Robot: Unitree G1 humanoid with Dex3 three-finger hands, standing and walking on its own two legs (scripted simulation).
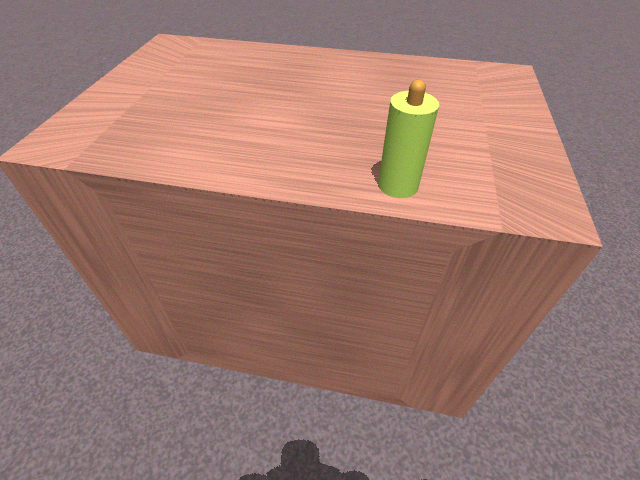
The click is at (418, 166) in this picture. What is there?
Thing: necked bottle
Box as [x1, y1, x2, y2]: [378, 80, 438, 197]
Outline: 421,80 413,81 410,84 408,91 396,93 391,97 378,185 383,192 395,197 407,197 415,193 417,190 438,107 437,100 431,95 424,92 425,85
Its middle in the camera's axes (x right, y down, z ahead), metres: +0.15 -0.16 +0.64
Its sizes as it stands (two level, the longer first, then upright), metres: 0.073 0.073 0.197
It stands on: a support 0.80 m high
